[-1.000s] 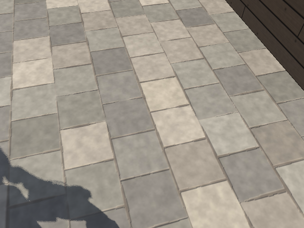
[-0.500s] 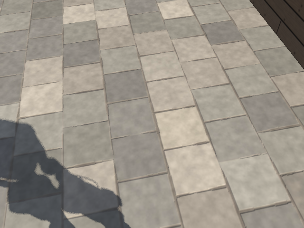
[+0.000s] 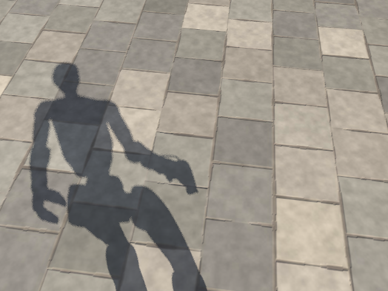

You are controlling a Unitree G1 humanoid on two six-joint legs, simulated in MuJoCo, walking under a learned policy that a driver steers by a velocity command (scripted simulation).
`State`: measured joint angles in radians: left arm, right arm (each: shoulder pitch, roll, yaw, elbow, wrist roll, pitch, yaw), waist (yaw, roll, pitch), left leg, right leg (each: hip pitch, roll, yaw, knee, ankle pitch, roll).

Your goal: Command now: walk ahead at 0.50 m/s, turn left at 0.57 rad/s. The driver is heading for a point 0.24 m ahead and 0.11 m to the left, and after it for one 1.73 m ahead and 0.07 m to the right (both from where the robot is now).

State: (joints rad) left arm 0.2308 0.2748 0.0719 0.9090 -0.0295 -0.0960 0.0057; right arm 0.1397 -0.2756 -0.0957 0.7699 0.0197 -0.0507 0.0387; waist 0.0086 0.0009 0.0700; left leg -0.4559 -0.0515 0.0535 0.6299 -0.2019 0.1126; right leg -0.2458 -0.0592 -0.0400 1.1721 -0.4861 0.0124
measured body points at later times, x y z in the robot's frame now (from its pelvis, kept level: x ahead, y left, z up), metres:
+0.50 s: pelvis +0.21 -0.03 +0.01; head +0.25 -0.02 +0.46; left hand +0.32 +0.28 -0.08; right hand +0.41 -0.27 -0.10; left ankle +0.09 +0.07 -0.63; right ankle +0.33 -0.10 -0.72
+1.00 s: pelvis +0.24 -0.01 +0.01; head +0.26 -0.01 +0.46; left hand +0.29 +0.29 -0.10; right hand +0.44 -0.24 -0.09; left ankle +0.18 +0.12 -0.72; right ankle +0.26 -0.12 -0.69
